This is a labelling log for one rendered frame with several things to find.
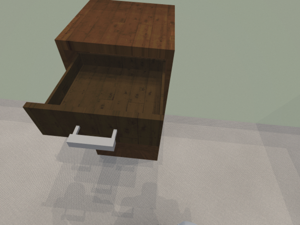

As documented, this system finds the cabinet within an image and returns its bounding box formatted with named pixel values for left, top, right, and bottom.
left=55, top=0, right=175, bottom=161

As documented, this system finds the handle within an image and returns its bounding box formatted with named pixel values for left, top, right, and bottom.
left=66, top=126, right=117, bottom=151

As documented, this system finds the drawer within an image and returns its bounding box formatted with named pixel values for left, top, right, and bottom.
left=23, top=52, right=165, bottom=146

